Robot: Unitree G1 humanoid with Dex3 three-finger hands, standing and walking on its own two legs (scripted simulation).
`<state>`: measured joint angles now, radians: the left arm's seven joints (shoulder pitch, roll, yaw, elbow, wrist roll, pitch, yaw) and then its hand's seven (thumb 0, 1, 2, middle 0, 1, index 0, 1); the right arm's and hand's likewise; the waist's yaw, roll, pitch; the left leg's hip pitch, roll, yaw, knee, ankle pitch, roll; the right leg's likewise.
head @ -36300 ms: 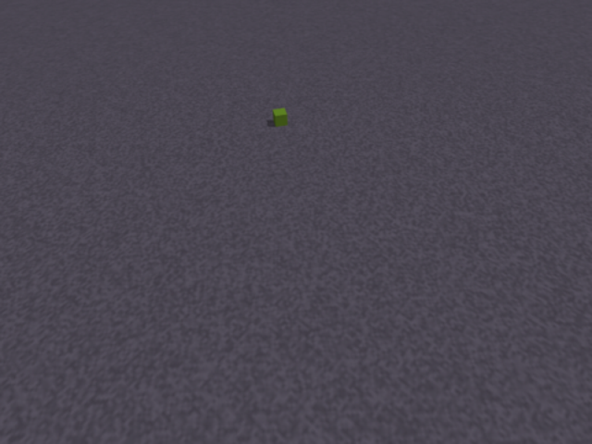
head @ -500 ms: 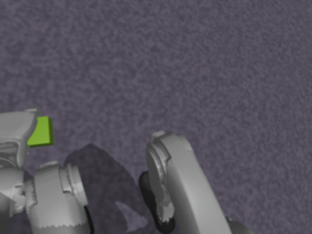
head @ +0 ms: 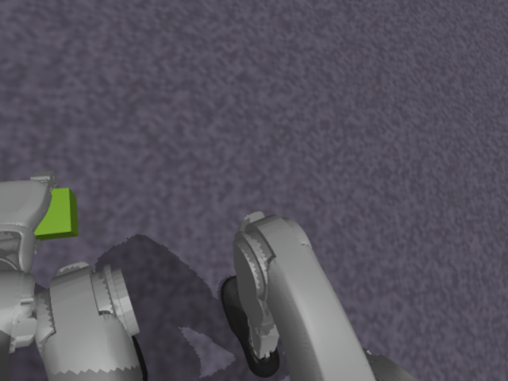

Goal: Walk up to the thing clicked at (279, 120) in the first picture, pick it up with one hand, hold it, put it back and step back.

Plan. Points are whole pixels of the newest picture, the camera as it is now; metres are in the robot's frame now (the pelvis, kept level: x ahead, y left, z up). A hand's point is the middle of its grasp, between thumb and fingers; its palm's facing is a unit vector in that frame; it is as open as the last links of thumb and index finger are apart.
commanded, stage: open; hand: left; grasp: from above
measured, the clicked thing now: (49, 215) +0.42 +0.23 -0.27
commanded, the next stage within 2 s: withdraw in 0.56 s
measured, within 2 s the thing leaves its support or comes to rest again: neither
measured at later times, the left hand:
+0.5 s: hand (28, 222) +0.40 +0.25 -0.23, palm faces -0.47 -0.03 -0.88, open 13.7 cm
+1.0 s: hand (6, 195) +0.44 +0.26 -0.18, palm faces -0.26 -0.06 -0.96, open 14.0 cm
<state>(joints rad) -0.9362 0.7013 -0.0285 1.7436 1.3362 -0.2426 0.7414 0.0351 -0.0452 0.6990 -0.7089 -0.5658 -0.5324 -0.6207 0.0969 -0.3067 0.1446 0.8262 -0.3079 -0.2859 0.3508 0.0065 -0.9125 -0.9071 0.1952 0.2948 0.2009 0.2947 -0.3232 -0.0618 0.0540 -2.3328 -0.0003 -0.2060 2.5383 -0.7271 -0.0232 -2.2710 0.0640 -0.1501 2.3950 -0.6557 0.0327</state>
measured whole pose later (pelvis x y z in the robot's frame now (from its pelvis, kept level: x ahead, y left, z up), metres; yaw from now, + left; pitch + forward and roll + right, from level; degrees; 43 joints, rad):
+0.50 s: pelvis +0.00 +0.00 +0.00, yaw +0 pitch +29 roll -11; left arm -0.93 0.71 -0.03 1.73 1.33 -0.24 0.74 0.00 -0.43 0.97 -0.17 -0.89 -0.14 -0.92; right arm 0.09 -0.31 0.15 0.82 -0.30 -0.29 0.35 0.01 -0.91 -0.90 0.19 0.29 0.20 0.29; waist -0.32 -0.07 0.06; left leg -2.33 0.00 -0.21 2.54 -0.73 -0.03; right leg -2.27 0.07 -0.15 2.39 -0.65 0.03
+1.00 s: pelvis +0.01 +0.00 +0.01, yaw +1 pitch +33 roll -10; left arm -0.87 0.58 0.04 1.50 1.21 -0.08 0.76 0.00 -0.51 1.00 -0.10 -1.00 -0.10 -1.00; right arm 0.13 -0.29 0.07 0.83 -0.23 -0.24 0.39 0.01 -0.91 -0.91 0.20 0.29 0.20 0.29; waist -0.27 0.00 -0.06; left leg -2.34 0.00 -0.19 2.48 -0.74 -0.03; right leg -2.28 0.06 -0.13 2.36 -0.67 0.02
